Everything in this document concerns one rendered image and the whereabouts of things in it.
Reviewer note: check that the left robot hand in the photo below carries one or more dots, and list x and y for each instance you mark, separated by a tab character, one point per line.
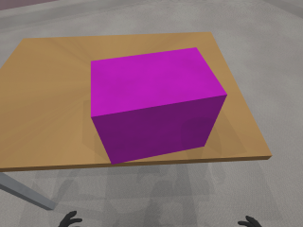
67	220

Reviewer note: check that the right robot hand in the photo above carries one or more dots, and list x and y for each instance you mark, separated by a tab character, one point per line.
252	222

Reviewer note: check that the table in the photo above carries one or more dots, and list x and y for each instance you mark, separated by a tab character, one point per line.
45	107

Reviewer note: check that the carton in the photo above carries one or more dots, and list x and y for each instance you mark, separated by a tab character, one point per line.
153	104

